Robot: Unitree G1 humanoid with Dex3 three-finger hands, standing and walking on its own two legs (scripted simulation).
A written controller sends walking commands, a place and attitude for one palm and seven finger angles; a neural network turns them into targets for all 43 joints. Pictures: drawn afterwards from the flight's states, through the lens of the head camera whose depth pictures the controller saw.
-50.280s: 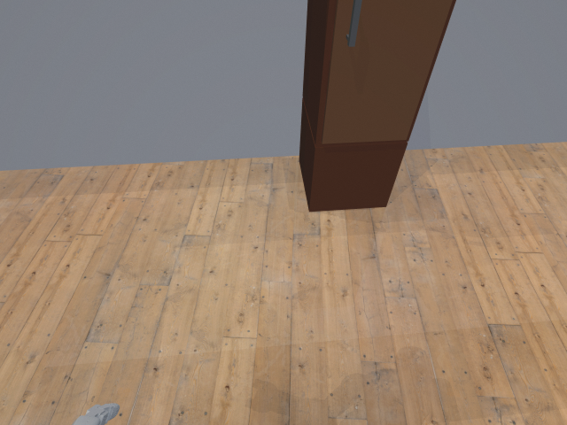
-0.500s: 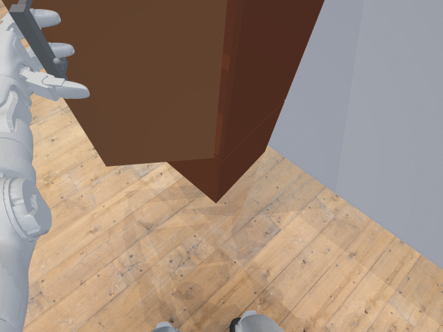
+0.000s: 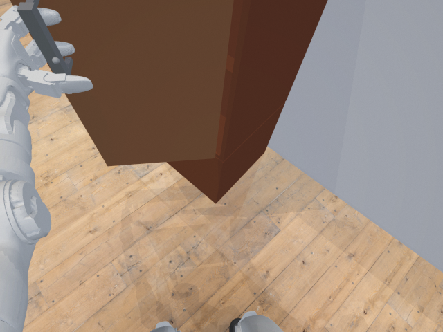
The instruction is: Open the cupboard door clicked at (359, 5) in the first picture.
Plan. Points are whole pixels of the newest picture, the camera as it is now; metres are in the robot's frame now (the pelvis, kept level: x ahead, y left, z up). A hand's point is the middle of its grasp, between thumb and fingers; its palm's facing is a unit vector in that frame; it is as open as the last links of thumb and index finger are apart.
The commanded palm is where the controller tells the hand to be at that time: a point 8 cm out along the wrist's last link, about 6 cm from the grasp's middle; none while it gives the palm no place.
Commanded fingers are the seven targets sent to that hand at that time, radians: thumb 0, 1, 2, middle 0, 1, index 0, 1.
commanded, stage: close the thumb around the handle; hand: left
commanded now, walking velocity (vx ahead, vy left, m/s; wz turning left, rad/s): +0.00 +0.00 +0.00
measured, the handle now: (51, 41) +0.59 +0.23 +0.15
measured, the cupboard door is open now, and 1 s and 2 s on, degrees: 48 54 97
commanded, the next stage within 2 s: pull the door open along its arc in 0.50 s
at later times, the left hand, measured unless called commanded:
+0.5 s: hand (59, 62) +0.53 +0.20 +0.15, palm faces +0.01 -1.00 -0.01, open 5.7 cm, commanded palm +0.51 +0.25 +0.15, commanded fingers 0.00 0.90 0.90 -0.40 -1.35 -0.40 -1.35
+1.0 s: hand (60, 77) +0.50 +0.20 +0.15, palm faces -0.02 -1.00 +0.00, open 5.8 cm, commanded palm +0.44 +0.25 +0.15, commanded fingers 0.00 0.90 0.90 -0.40 -1.35 -0.40 -1.35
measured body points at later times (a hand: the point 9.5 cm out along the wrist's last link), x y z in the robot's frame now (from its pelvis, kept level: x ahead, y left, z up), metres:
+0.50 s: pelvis +0.00 +0.00 +0.00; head +0.10 +0.01 +0.44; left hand +0.52 +0.26 +0.16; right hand -0.03 -0.27 -0.11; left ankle -0.01 +0.11 -0.71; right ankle +0.00 -0.13 -0.71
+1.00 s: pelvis +0.01 -0.01 +0.01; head +0.08 -0.01 +0.45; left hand +0.49 +0.25 +0.15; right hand +0.00 -0.27 -0.11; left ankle -0.01 +0.11 -0.71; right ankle +0.00 -0.13 -0.71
